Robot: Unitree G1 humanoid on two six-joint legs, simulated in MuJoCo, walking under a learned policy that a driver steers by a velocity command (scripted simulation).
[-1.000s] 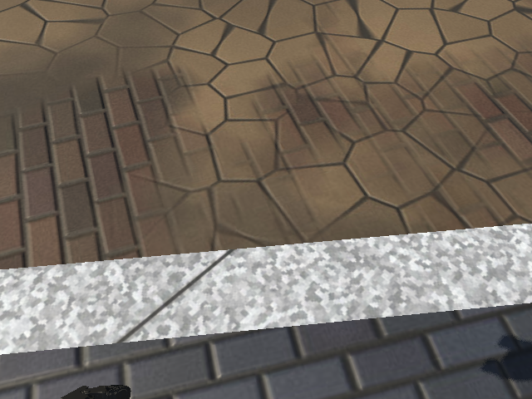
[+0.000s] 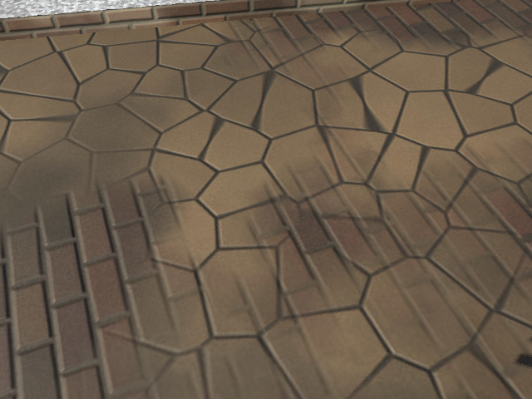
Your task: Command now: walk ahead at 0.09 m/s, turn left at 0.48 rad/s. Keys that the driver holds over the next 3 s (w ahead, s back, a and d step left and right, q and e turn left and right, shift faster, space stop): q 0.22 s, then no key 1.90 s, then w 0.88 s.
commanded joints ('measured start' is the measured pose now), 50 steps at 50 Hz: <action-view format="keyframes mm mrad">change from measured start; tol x32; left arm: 1 217 184 63 -50 31 -26 32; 50 40 112 28 -14 -11 10 -74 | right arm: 1 89 -34 13 -87 -20 -8 -17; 50 -138 -95 9 -185 41 12 4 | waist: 1 113 -163 -344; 50 65 0 -52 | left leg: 1 -400 20 4 516 -426 -70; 15 -223 195 132 199 -16 -53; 20 226 348 -85 -123 746 260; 50 -39 144 16 -42 198 22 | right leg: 1 646 -506 529 -144 557 -458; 6 148 -242 62 -291 204 -199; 16 303 -310 31 -212 28 -183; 22 -191 -28 -23 343 -523 110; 36 184 -133 27 51 162 29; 50 135 -78 -16 39 -76 61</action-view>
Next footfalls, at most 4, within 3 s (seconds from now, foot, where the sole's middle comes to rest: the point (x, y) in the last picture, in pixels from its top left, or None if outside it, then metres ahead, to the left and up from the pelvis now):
0.38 left None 0.05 0.14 -0.78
0.70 right None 0.11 -0.08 -0.78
2.46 right None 0.21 -0.08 -0.78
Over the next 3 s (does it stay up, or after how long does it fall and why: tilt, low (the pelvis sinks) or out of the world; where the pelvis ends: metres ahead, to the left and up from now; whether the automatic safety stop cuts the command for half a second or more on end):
stays up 0.42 0.08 -0.08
